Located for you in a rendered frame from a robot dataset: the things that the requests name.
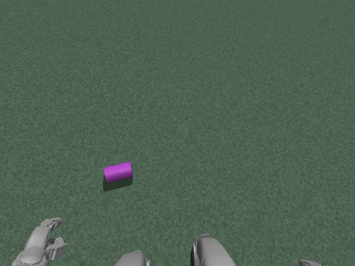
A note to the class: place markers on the left robot arm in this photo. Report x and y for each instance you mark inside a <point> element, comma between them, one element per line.
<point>33,256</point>

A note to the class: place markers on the can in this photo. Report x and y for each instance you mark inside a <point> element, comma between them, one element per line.
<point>118,172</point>

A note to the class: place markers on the left robot hand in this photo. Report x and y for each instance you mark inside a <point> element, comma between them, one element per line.
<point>55,248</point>

